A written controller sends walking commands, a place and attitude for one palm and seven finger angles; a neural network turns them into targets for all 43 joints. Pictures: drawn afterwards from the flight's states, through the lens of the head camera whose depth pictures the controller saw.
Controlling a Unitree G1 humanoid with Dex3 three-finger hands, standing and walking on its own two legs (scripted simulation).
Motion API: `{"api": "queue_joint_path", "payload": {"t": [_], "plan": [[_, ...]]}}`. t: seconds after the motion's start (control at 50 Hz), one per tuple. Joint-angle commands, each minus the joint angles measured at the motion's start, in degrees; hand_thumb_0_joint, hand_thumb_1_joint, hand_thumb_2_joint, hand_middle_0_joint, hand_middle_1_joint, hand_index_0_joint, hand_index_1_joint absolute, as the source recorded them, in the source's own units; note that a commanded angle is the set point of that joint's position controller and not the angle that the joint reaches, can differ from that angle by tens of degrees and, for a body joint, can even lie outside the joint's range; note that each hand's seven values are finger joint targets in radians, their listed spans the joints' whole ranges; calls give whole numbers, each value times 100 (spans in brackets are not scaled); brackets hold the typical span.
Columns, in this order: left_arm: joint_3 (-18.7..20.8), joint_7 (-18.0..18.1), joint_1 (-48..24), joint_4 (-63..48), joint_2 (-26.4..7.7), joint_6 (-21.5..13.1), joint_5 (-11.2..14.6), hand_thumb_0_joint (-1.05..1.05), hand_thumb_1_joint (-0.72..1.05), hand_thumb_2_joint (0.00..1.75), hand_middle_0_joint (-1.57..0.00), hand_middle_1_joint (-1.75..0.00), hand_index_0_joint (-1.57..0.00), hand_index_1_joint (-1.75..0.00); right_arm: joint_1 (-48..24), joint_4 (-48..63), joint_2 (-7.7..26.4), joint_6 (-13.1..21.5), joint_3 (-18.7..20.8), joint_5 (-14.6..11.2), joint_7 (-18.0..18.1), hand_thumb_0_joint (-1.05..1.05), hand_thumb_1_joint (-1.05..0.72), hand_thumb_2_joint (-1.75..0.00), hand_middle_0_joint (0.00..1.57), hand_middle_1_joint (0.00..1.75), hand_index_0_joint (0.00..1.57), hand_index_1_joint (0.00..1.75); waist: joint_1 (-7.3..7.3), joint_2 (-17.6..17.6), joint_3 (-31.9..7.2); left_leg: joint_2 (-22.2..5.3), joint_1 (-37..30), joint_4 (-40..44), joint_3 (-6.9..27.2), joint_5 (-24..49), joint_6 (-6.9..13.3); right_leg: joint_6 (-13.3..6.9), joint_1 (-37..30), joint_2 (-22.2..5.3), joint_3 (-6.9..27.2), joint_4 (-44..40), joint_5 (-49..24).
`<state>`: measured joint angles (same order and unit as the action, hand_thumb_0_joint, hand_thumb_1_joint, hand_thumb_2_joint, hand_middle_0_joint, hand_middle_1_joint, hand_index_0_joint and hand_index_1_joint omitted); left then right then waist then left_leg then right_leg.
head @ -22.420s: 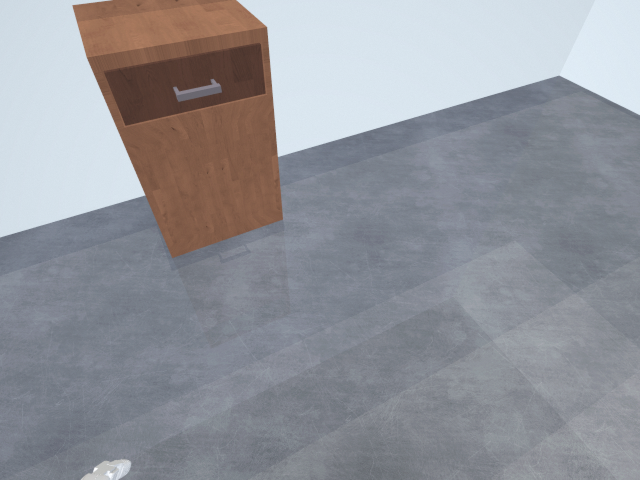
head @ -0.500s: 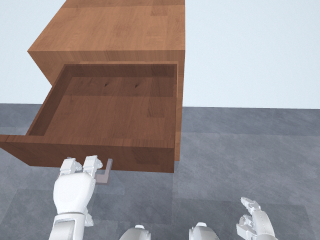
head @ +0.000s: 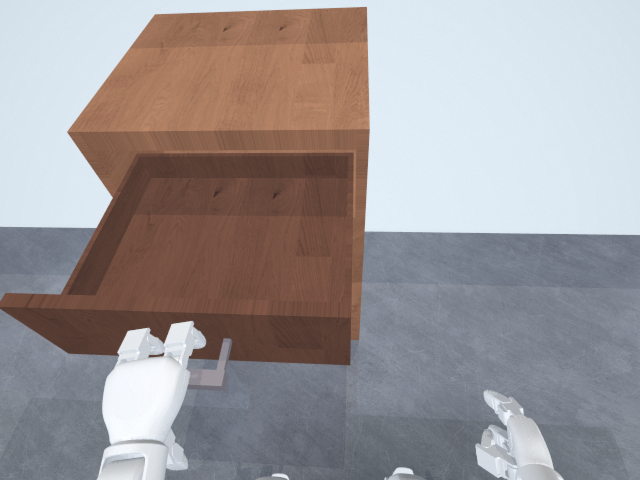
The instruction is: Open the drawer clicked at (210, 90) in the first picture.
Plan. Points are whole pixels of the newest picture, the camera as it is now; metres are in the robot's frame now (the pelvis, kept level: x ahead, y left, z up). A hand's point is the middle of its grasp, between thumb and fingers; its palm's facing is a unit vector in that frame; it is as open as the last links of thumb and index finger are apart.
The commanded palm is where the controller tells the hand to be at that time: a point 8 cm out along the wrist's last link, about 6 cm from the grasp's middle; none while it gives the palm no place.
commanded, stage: lift the hand off the handle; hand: left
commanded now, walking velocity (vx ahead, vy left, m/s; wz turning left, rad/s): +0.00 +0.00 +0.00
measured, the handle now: (181, 362) +0.27 +0.22 -0.03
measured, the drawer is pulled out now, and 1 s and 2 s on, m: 0.30 0.30 0.30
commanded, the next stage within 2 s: draw the hand back to the body in 1.82 s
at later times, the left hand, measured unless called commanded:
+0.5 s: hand (168, 386) +0.22 +0.20 +0.02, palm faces +0.05 -0.09 -0.99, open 13.8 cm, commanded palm +0.19 +0.20 +0.07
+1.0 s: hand (144, 381) +0.21 +0.21 +0.06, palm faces +0.04 -0.12 -0.99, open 13.8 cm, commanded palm +0.19 +0.21 +0.11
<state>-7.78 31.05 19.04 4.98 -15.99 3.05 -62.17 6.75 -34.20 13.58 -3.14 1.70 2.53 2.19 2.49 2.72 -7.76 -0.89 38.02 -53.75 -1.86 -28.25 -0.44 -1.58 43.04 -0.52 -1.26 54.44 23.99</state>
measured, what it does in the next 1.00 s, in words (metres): stands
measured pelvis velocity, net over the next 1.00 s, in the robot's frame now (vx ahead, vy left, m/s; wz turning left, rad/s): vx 0.01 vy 0.00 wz -0.01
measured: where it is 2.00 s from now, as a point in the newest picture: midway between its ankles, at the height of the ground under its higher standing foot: outside the picture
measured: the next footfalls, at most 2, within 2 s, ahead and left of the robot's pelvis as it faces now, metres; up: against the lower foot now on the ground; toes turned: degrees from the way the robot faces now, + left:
none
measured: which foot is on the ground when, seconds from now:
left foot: down 0.00-1.00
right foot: down 0.00-1.00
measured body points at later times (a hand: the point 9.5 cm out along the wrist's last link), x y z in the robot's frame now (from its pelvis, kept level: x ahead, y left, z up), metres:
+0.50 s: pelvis +0.01 +0.00 +0.02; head +0.04 -0.04 +0.46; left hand +0.21 +0.21 +0.07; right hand +0.22 -0.22 -0.09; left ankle -0.02 +0.13 -0.68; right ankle +0.03 -0.10 -0.68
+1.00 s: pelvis +0.01 +0.00 +0.03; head +0.03 -0.04 +0.48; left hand +0.20 +0.22 +0.11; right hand +0.22 -0.23 -0.07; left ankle -0.02 +0.13 -0.68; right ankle +0.03 -0.10 -0.68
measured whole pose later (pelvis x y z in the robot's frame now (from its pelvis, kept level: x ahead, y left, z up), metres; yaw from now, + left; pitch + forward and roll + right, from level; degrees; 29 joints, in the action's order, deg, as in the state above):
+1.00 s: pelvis +0.01 +0.00 +0.03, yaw -1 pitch +6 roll +1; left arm -5.7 21.4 22.9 -6.2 -19.2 2.1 -58.5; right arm 6.1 -34.3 13.8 -2.8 1.5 1.6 1.1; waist 4.7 3.7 -4.5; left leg -1.0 23.1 -39.9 -2.4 -22.8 -0.9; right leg -1.8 28.9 0.0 -0.8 42.2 19.4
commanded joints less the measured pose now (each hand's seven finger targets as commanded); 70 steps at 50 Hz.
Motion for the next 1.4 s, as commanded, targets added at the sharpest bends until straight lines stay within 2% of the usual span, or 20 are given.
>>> {"api": "queue_joint_path", "payload": {"t": [0.0, 0.06, 0.28, 0.34, 0.36, 0.44, 0.5, 0.6, 0.64, 0.66, 0.68, 0.74, 0.78, 0.86, 0.94, 1.12, 1.18, 1.26, 1.3, 1.38], "plan": [[504, 207, -242, -1133, -766, -28, -113, 0, -50, 30, -30, -120, -30, -120, -598, 884, 532, 212, 162, 20, -29, 0, -90, -90, 20, 30, 20, 30, 59, -331, -1100, 270, -696, 763, 43, 1508, 137, -111, -1107, 155, 122, -932, -1524], [585, 197, -118, -1175, -816, 22, -81, 0, -50, 30, -30, -120, -30, -120, -610, 914, 528, 198, 143, 6, -45, 0, -90, -90, 20, 30, 20, 30, 84, -396, -1127, 273, -743, 834, 48, 1593, 126, -115, -1290, 166, 134, -981, -1657], [210, -79, -278, -1637, -628, -16, -39, 0, -50, 30, -30, -120, -30, -120, -673, 953, 486, 195, 99, 24, -113, 0, -90, -90, 20, 30, 20, 30, 39, -311, -892, 237, -1075, 1074, 81, 1675, 146, -92, -1359, 138, 106, -1209, -1541], [419, -75, -417, -1590, -817, -27, -107, 0, -50, 30, -30, -120, -30, -120, -704, 933, 474, 186, 94, 20, -94, 0, -90, -90, 20, 30, 20, 30, 80, -411, -800, 254, -1062, 1144, 94, 1544, 137, -103, -1407, 161, 135, -1265, -1460], [467, -75, -418, -1657, -860, -15, -114, 0, -50, 30, -30, -120, -30, -120, -728, 958, 476, 186, 98, 12, -94, 0, -90, -90, 20, 30, 20, 30, 121, -280, -916, 247, -1123, 1185, 84, 1632, 118, -123, -1500, 155, 160, -1278, -1556], [453, -91, -235, -1684, -799, 44, -53, 0, -50, 30, -30, -120, -30, -120, -728, 949, 429, 194, 107, -22, -115, 0, -90, -90, 20, 30, 20, 30, 184, -290, -1023, 249, -1234, 1255, 55, 1813, 110, -116, -1729, 158, 164, -1299, -1776], [416, -207, -331, -1736, -782, 133, 71, 0, -50, 30, -30, -120, -30, -120, -791, 948, 458, 198, 101, -66, -104, 0, -90, -90, 20, 30, 20, 30, 120, -445, -836, 246, -1214, 1357, 37, 1680, 132, -79, -1849, 123, 213, -1467, -1824], [702, -324, -383, -1782, -1079, 112, 106, 0, -50, 30, -30, -120, -30, -120, -818, 900, 454, 230, 83, -60, -34, 0, -90, -90, 20, 30, 20, 30, 172, -510, -813, 280, -1293, 1485, -4, 1611, 159, -60, -2093, 88, 347, -1646, -1883], [659, -405, -209, -1819, -1023, 75, 143, 0, -50, 30, -30, -120, -30, -120, -846, 912, 444, 243, 69, -67, -36, 0, -90, -90, 20, 30, 20, 30, 196, -528, -751, 288, -1287, 1542, -9, 1586, 157, -49, -2167, 76, 363, -1698, -1882], [757, -432, -174, -1844, -1112, 66, 157, 0, -50, 30, -30, -120, -30, -120, -865, 920, 454, 245, 74, -83, -33, 0, -90, -90, 20, 30, 20, 30, 217, -363, -792, 281, -1344, 1584, -20, 1642, 134, -74, -2229, 74, 402, -1731, -1914], [604, -470, -204, -1968, -996, 47, 185, 0, -50, 30, -30, -120, -30, -120, -847, 921, 452, 254, 64, -66, -49, 0, -90, -90, 20, 30, 20, 30, 206, -349, -788, 284, -1368, 1601, -13, 1635, 149, -59, -2231, 46, 394, -1732, -1899], [744, -552, -191, -1971, -1105, -6, 234, 0, -50, 30, -30, -120, -30, -120, -874, 884, 458, 260, 80, -76, -31, 0, -90, -90, 20, 30, 20, 30, 199, -386, -611, 284, -1403, 1663, -17, 1592, 160, -50, -2230, 54, 426, -1847, -1830], [665, -615, -229, -2077, -1061, -21, 253, 0, -50, 30, -30, -120, -30, -120, -888, 907, 467, 268, 65, -71, -45, 0, -90, -90, 20, 30, 20, 30, 193, -336, -640, 282, -1459, 1712, -20, 1552, 162, -45, -2253, 27, 439, -1911, -1721], [889, -715, -75, -2064, -1223, -101, 317, 0, -50, 30, -30, -120, -30, -120, -897, 887, 483, 303, 98, -100, -43, 0, -90, -90, 20, 30, 20, 30, 230, -423, -654, 257, -1557, 1787, -9, 1654, 150, -57, -2364, 45, 480, -1990, -1838], [643, -772, -51, -2383, -1025, -208, 300, 0, -50, 30, -30, -120, -30, -120, -854, 913, 462, 304, 112, -71, -118, 0, -90, -90, 20, 30, 20, 30, 223, -263, -589, 228, -1705, 1848, -5, 1799, 148, -70, -2257, 49, 365, -1963, -1815], [769, -752, -98, -2540, -1138, -128, 195, 0, -50, 30, -30, -120, -30, -120, -870, 973, 425, 309, 70, -89, -192, 0, -90, -90, 20, 30, 20, 30, 296, -254, -506, 157, -1836, 2054, 28, 1808, 106, -104, -2282, 83, 291, -2044, -1596], [695, -842, -4, -2622, -1084, -17, 307, 0, -50, 30, -30, -120, -30, -120, -906, 991, 417, 323, 52, -136, -203, 0, -90, -90, 20, 30, 20, 30, 305, -314, -604, 138, -1911, 2104, 16, 1883, 121, -82, -2467, 52, 287, -2100, -1719], [732, -1035, 23, -2671, -1142, 76, 435, 0, -50, 30, -30, -120, -30, -120, -1026, 1018, 426, 316, 20, -191, -194, 0, -90, -90, 20, 30, 20, 30, 298, -410, -363, 113, -1951, 2249, 43, 1910, 119, -86, -2568, 58, 321, -2265, -1739], [632, -1141, -171, -2761, -1131, 74, 440, 0, -50, 30, -30, -120, -30, -120, -1025, 991, 424, 307, 5, -191, -190, 0, -90, -90, 20, 30, 20, 30, 293, -258, -274, 104, -2011, 2327, 33, 1828, 141, -80, -2553, 40, 294, -2327, -1615], [702, -1284, -202, -2900, -1250, 19, 443, 0, -50, 30, -30, -120, -30, -120, -981, 1014, 420, 322, -36, -167, -193, 0, -90, -90, 20, 30, 20, 30, 317, -305, -340, 111, -2108, 2372, 26, 1846, 169, -71, -2666, 4, 322, -2438, -1568]]}}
